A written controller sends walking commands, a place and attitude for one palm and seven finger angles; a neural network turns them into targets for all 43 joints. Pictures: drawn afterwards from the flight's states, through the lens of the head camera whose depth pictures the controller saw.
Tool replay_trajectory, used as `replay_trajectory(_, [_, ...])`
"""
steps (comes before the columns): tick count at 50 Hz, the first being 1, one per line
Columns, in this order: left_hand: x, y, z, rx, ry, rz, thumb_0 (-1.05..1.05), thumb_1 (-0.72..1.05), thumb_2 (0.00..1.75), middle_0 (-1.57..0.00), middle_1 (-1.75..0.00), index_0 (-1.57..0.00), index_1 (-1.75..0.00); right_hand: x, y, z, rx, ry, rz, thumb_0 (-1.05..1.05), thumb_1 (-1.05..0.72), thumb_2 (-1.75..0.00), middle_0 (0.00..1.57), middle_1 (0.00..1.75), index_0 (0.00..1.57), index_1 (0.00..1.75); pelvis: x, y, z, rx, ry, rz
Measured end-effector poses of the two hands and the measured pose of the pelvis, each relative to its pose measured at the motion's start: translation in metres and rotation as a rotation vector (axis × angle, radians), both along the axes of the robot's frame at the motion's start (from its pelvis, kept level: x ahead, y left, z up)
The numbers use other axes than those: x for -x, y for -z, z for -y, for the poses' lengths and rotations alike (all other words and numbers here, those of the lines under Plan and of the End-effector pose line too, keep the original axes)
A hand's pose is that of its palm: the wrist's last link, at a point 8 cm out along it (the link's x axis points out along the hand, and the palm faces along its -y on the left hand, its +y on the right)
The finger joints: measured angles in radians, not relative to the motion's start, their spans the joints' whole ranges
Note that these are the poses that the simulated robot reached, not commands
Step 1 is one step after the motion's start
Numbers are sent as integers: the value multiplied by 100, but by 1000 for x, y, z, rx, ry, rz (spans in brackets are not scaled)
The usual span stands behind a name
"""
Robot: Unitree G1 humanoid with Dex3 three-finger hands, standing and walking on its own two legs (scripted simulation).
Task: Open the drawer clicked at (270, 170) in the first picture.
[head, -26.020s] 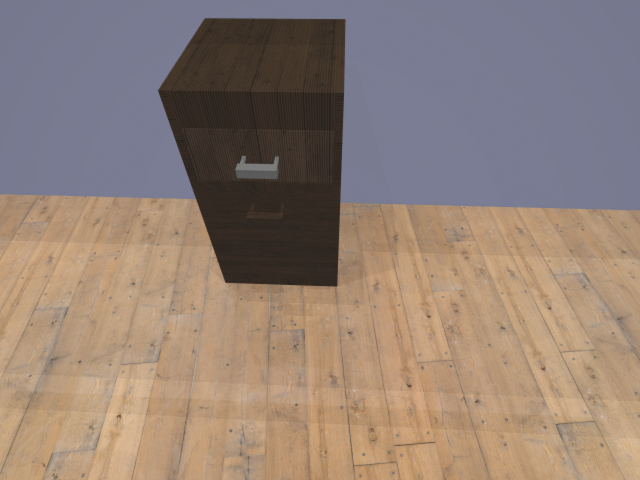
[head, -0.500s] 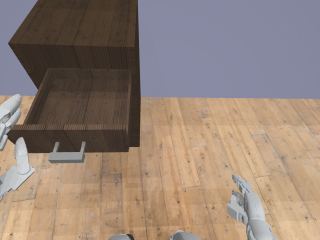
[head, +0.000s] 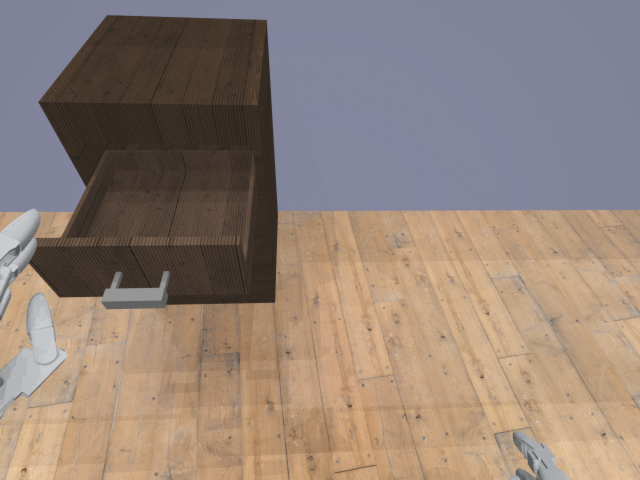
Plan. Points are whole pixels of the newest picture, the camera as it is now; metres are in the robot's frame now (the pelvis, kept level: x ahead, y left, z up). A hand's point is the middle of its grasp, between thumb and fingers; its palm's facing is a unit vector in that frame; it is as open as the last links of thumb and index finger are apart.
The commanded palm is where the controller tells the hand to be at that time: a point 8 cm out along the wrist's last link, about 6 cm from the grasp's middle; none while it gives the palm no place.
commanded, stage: stop stepping back and stand still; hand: left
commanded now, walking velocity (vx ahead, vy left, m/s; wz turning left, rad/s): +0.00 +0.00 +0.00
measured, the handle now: (138, 287) +0.47 +0.34 -0.16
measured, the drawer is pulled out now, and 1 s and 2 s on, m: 0.29 0.29 0.29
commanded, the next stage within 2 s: let the arm hang, fingers relaxed in 0.36 s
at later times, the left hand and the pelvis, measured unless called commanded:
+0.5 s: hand (49, 348) +0.22 +0.25 +0.14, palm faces +0.33 -0.83 -0.45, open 7.4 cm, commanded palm none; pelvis +0.02 +0.01 +0.00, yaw +0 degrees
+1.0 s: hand out of the picture -0.01 +0.23 -0.17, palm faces +0.02 -0.98 -0.22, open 7.2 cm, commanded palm none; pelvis +0.01 +0.04 +0.01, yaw +0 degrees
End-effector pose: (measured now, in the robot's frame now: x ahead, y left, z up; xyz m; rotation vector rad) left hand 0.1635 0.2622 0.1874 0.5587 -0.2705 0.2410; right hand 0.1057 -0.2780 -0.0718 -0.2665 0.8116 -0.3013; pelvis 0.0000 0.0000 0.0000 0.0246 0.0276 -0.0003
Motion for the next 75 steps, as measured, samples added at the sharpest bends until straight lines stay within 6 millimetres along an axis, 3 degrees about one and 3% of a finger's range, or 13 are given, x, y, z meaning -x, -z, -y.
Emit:
replay_trajectory(5, [5, -11, -3, -68, -25, 14, 1, 89, 90, -21, -30, -21, -30, -22, 6, -18, -79, -27, 83, 1, -91, -90, 20, 30, 20, 30, -5, 4, 5, 0, 3, 25])
replay_trajectory(10, [11, -3, -5, -13, -88, -1, 1, 89, 90, -21, -30, -21, -30, -43, 17, -38, -166, -88, 58, 1, -91, -90, 20, 30, 20, 30, -6, 3, 8, 39, -16, 44])
replay_trajectory(17, [14, 22, -12, 120, -140, -70, 1, 89, 90, -21, -30, -21, -30, -59, -1, -52, -132, -141, 53, 1, -91, -90, 20, 30, 20, 30, -9, -6, 2, 26, -1, 46])
replay_trajectory(24, [-8, 17, -24, 80, -83, -7, 1, 89, 90, -21, -30, -21, -30, -75, -8, -60, -86, -171, 85, 1, -91, -90, 20, 30, 20, 30, -17, -2, -10, 32, 4, 45])
replay_trajectory(26, [-27, 55, -34, 83, -89, -165, 0, 89, 90, -20, -30, -20, -30, -78, 4, -59, -102, -199, 54, 1, -91, -90, 20, 30, 20, 30, -17, 0, -15, 29, -7, 28])
replay_trajectory(30, [-34, 176, -43, 227, -167, -679, 0, 90, 90, -19, -30, -19, -30, -67, 29, -57, -133, -157, -33, 1, -91, -90, 20, 30, 20, 30, -18, 4, -24, 29, -2, 19])
replay_trajectory(34, [9, 273, -17, 364, -180, -1095, 0, 91, 90, -19, -30, -19, -30, -31, 37, -56, -127, -97, -150, 1, -91, -90, 20, 30, 20, 30, -18, 5, -25, 22, 7, 39])
replay_trajectory(37, [54, 316, 10, 461, -176, -1313, 1, 91, 90, -19, -30, -19, -30, 4, 39, -56, -106, -62, -275, 1, -91, -90, 20, 30, 20, 30, -17, 2, -26, 26, 9, 51])
replay_trajectory(39, [81, 329, 18, 524, -221, -1392, 0, 93, 90, -20, -30, -20, -30, 29, 41, -58, -97, -43, -364, 1, -91, -90, 20, 30, 20, 30, -16, 0, -27, 33, 5, 53])
replay_trajectory(46, [148, 333, -6, 526, -356, -1562, -1, 97, 90, -20, -30, -20, -30, 90, 51, -76, -134, 5, -571, 1, -91, -90, 20, 30, 20, 30, -15, -5, -32, 45, -4, 58])
replay_trajectory(53, [184, 321, -18, 491, -439, -1651, 0, 93, 90, -20, -30, -20, -30, 111, 65, -103, -219, 26, -610, 1, -91, -90, 20, 30, 20, 30, -15, -7, -39, 41, 4, 63])
replay_trajectory(62, [179, 323, -3, 503, -417, -1641, 0, 91, 90, -19, -30, -19, -30, 115, 73, -122, -278, 37, -598, 0, -91, -90, 20, 30, 20, 30, -16, -6, -41, 32, 18, 70])
replay_trajectory(75, [159, 332, 31, 555, -340, -1618, 0, 91, 90, -20, -30, -20, -30, 128, 69, -112, -262, 86, -618, 0, -91, -90, 20, 30, 20, 30, -20, -6, -33, 29, 24, 69])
